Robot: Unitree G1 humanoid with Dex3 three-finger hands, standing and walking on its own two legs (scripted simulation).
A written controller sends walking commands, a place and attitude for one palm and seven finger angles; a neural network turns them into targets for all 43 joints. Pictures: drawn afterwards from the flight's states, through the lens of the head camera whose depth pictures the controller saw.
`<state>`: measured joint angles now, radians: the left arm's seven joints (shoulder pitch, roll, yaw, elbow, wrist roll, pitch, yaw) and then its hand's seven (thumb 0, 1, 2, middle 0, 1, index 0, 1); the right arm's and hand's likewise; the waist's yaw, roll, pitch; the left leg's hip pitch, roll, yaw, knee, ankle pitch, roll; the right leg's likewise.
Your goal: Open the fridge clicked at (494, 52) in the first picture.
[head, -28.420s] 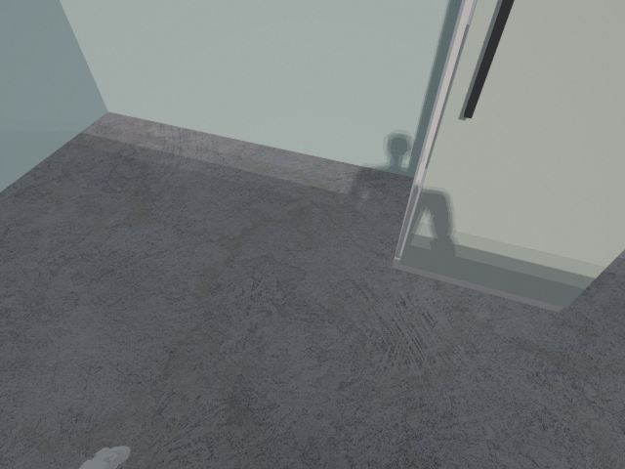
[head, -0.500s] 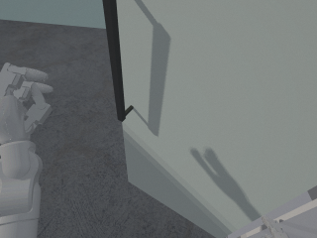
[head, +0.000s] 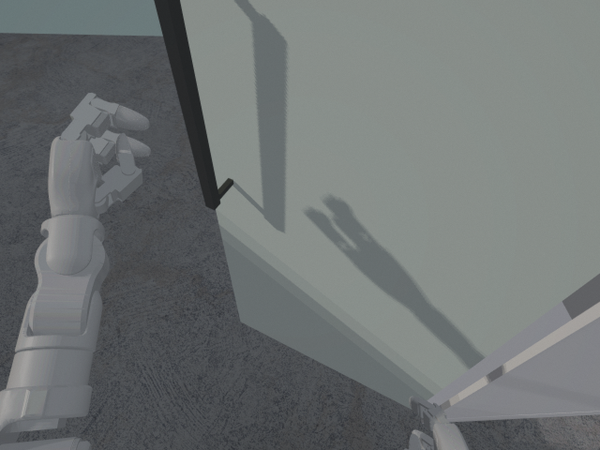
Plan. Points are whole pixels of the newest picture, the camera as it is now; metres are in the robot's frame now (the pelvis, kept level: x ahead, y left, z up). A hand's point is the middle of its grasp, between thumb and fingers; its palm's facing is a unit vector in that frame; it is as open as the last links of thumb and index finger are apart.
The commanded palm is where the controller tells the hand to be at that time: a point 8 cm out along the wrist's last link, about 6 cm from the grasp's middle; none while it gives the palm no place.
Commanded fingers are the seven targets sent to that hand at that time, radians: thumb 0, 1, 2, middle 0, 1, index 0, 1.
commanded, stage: stop walking and hold the door back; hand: left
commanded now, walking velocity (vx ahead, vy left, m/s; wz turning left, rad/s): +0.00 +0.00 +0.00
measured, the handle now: (202, 106) +0.50 +0.18 +0.18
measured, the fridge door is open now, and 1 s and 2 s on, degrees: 61 61 61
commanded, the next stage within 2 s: loosen the grip on the handle in 0.24 s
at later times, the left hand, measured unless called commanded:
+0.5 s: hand (102, 161) +0.37 +0.25 +0.19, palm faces +0.41 -0.90 -0.13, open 5.6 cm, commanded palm +0.33 +0.27 +0.17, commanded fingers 0.00 -0.19 0.38 -0.45 -1.40 -0.45 -1.40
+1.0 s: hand (125, 176) +0.37 +0.24 +0.17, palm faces +0.37 -0.91 -0.16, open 14.4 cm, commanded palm +0.33 +0.29 +0.17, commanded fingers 0.00 -0.55 0.20 -0.25 -1.15 -0.25 -1.15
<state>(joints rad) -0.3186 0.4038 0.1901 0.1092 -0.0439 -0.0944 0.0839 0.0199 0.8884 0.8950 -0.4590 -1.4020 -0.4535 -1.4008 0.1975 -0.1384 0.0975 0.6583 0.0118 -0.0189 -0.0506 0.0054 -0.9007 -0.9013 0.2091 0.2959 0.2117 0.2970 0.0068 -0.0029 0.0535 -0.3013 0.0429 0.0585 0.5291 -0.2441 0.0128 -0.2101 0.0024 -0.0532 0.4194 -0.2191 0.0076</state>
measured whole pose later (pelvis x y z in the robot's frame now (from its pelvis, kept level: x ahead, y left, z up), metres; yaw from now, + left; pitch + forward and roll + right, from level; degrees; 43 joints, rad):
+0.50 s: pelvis -0.01 -0.02 +0.00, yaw +0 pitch +2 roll +0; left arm -0.45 0.38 0.40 0.42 -0.07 -0.12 0.01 0.02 0.67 0.79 -0.46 -1.40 -0.45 -1.40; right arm 0.19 -0.22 0.00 0.65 -0.01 -0.14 -0.03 0.00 -0.91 -0.90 0.20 0.29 0.20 0.30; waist 0.02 0.02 -0.02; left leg -0.31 0.03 0.06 0.49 -0.21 -0.01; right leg -0.28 0.00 -0.04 0.52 -0.27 -0.02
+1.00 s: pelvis -0.01 -0.02 -0.01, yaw -4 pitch +4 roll +0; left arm -0.37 0.43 0.41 0.48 -0.11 -0.31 0.03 -0.01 -0.54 0.20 -0.29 -1.19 -0.28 -1.19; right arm 0.31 -0.29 -0.01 0.70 0.01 -0.12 -0.10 0.01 -0.91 -0.90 0.20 0.29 0.20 0.30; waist -0.02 0.03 -0.04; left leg -0.43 0.02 0.02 0.65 -0.29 0.00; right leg -0.41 0.04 0.01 0.65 -0.31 -0.03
